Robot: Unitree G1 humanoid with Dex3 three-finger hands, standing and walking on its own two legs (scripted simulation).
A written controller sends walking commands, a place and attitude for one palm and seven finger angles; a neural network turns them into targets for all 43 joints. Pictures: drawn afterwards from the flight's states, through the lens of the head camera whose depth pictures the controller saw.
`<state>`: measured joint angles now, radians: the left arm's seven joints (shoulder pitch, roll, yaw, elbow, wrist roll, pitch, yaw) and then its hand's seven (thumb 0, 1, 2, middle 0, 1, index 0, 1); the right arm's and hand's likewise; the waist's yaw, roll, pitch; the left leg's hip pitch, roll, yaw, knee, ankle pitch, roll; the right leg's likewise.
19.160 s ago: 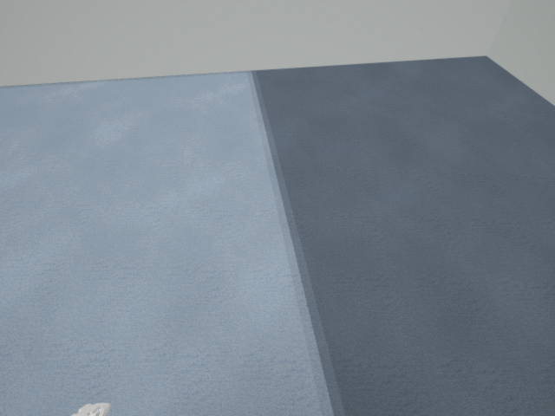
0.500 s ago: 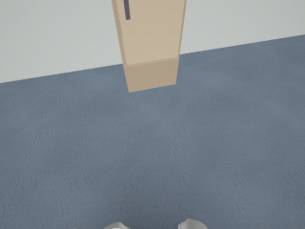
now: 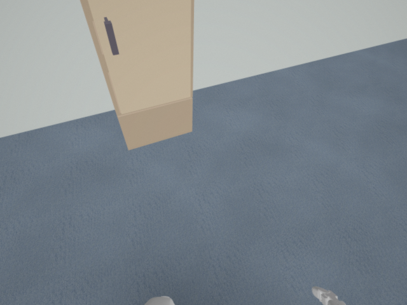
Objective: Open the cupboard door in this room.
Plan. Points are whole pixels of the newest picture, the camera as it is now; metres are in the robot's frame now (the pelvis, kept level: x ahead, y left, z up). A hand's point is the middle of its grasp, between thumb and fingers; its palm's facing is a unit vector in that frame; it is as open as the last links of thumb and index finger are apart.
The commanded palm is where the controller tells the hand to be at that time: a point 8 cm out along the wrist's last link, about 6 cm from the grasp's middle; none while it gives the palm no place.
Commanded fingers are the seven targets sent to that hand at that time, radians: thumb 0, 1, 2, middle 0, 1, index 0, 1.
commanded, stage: walk to a spot facing it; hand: left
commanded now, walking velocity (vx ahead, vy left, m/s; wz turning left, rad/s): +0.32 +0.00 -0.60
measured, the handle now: (110, 36) +0.98 +0.49 -0.02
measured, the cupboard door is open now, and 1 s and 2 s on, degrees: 0 0 0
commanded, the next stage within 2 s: turn to face it in 0.70 s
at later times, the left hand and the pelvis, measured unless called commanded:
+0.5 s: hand (183, 194) +0.41 +0.11 -0.16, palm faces -0.40 -0.90 -0.17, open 7.4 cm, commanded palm none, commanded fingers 0.00 0.90 0.90 -0.20 -0.30 -0.20 -0.30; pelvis +0.19 +0.00 -0.01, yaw -19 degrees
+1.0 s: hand (182, 173) +0.49 +0.12 -0.17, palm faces -0.38 -0.90 -0.24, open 7.4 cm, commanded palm none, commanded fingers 0.00 0.90 0.90 -0.20 -0.30 -0.20 -0.30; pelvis +0.38 -0.05 +0.00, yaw -27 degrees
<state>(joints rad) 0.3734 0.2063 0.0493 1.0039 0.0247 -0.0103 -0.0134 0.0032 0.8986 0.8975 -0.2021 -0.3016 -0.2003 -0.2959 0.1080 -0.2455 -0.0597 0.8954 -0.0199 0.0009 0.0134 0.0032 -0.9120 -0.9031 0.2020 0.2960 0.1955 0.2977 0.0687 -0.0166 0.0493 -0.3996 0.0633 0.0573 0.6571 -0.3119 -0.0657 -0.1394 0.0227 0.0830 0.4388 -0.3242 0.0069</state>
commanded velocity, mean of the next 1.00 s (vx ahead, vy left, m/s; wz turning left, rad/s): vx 0.22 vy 0.00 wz -0.29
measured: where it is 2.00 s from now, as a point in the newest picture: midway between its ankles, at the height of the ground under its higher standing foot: (224, 270)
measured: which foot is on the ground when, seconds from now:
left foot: up 0.00-0.00, down 0.02-0.54, up 0.56-0.98, down 1.00-1.00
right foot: down 0.00-0.02, up 0.04-0.52, down 0.54-1.00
